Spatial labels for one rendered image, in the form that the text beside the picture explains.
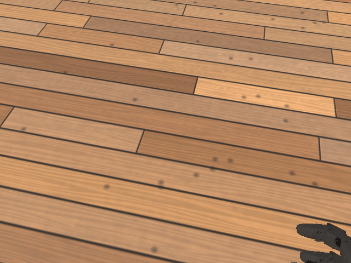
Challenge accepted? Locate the right robot hand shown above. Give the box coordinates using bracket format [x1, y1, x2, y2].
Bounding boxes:
[291, 223, 351, 263]

